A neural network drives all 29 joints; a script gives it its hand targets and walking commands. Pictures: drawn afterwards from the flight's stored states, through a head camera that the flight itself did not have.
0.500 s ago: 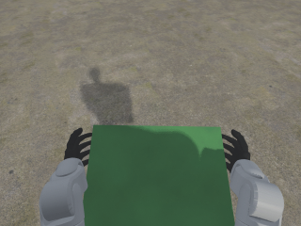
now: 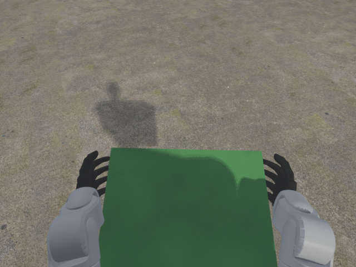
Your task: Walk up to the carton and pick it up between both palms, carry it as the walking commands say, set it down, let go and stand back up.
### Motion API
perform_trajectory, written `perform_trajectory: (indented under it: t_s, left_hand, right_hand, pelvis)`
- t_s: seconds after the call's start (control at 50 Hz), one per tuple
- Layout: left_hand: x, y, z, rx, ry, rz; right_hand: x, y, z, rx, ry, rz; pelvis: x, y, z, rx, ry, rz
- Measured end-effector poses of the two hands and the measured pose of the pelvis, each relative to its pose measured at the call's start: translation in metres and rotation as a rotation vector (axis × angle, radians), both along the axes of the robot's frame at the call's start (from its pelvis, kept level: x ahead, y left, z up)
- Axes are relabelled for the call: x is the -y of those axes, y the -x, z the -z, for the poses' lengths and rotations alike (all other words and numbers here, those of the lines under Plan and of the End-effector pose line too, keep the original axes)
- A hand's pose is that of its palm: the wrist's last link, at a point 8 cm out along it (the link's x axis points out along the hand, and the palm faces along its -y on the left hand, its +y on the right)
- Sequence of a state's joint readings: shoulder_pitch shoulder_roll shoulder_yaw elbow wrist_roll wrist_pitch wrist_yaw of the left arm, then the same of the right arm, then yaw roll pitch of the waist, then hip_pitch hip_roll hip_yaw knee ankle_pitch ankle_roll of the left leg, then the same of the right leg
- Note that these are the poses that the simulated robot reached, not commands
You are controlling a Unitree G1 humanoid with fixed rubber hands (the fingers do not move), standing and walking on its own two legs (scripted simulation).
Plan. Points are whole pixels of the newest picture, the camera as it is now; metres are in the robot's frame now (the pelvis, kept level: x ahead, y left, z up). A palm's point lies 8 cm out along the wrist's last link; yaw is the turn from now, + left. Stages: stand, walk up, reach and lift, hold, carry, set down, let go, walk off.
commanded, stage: carry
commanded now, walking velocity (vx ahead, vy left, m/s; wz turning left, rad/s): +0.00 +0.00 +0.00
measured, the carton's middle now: (183, 207) +0.26 +0.00 -0.02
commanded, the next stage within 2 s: hold in 1.58 s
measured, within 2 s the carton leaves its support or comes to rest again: neither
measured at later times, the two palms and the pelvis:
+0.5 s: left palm (100, 184) +0.29 +0.18 +0.04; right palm (267, 181) +0.30 -0.19 +0.04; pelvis +0.03 -0.01 -0.01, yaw +1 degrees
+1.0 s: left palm (105, 194) +0.27 +0.17 +0.03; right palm (273, 194) +0.28 -0.20 +0.02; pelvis +0.01 -0.01 -0.01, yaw +1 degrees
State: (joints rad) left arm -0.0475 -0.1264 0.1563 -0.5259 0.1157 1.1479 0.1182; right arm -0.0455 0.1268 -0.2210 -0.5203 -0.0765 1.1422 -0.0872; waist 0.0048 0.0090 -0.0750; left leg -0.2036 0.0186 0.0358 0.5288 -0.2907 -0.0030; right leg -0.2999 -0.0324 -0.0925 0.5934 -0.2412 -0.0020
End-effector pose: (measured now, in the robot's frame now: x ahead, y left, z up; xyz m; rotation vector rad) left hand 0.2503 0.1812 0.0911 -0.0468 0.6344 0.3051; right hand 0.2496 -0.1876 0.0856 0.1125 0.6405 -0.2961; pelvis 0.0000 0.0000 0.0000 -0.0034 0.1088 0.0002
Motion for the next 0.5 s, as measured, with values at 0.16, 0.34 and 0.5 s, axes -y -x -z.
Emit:
perform_trajectory:
  t_s: [0.16,0.34,0.5]
  left_hand:
    - [0.002,-0.020,0.004,0.014,-0.010,0.001]
    - [0.001,-0.035,0.043,-0.041,-0.003,-0.006]
    - [-0.001,-0.039,0.050,-0.010,-0.003,-0.013]
  right_hand:
    - [0.002,-0.020,0.006,0.013,-0.004,-0.004]
    - [0.002,-0.041,0.043,-0.043,0.012,-0.035]
    - [0.000,-0.053,0.047,-0.010,0.030,-0.064]
  pelvis:
    - [0.002,-0.020,0.006,0.014,-0.004,0.000]
    - [0.005,-0.031,0.015,0.070,-0.003,-0.009]
    - [0.007,-0.032,0.014,0.068,-0.010,-0.010]
